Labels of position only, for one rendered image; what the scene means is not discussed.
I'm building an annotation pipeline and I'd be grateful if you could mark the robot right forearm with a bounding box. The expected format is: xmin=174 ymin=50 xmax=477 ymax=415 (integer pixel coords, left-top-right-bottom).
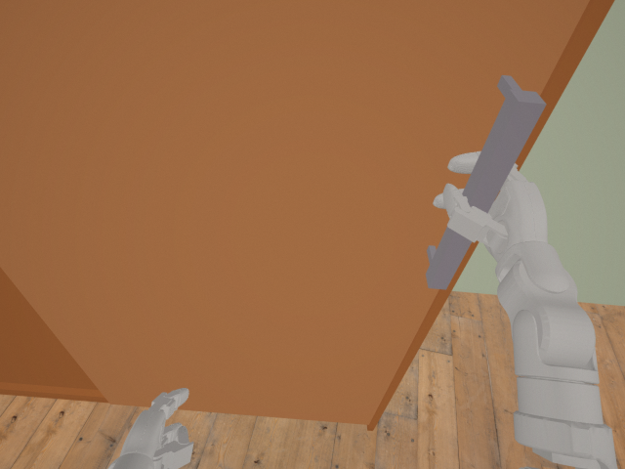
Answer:
xmin=495 ymin=241 xmax=618 ymax=469

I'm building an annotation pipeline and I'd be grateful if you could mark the left robot hand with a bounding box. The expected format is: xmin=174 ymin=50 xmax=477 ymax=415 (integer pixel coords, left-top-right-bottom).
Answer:
xmin=119 ymin=388 xmax=194 ymax=469

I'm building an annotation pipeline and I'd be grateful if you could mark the right robot hand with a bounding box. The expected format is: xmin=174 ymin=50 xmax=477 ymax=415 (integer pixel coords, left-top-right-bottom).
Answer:
xmin=433 ymin=151 xmax=548 ymax=263

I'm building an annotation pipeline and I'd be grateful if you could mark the wardrobe door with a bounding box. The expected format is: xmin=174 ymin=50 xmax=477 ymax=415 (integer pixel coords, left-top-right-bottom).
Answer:
xmin=0 ymin=267 xmax=99 ymax=390
xmin=0 ymin=0 xmax=590 ymax=425

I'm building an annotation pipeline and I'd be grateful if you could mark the handle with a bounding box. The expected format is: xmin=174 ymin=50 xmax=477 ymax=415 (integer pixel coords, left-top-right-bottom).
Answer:
xmin=426 ymin=75 xmax=546 ymax=290

